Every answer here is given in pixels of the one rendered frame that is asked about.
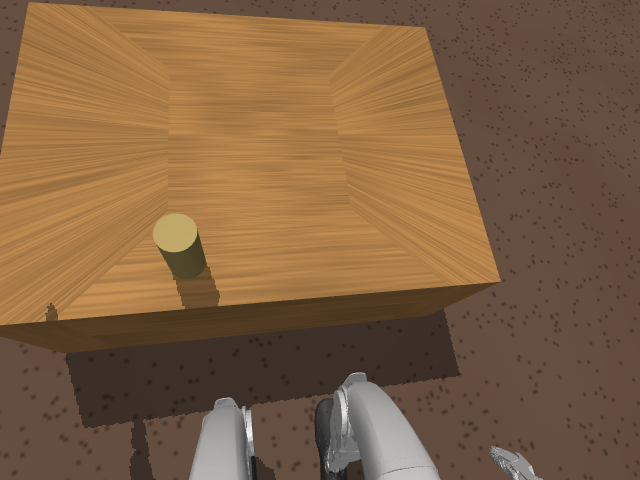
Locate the right robot foot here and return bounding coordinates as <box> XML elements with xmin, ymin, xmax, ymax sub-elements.
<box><xmin>315</xmin><ymin>398</ymin><xmax>347</xmax><ymax>480</ymax></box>

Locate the can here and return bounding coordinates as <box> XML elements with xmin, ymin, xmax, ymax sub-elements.
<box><xmin>153</xmin><ymin>213</ymin><xmax>206</xmax><ymax>279</ymax></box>

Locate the right robot hand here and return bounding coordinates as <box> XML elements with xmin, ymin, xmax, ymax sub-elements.
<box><xmin>489</xmin><ymin>446</ymin><xmax>543</xmax><ymax>480</ymax></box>

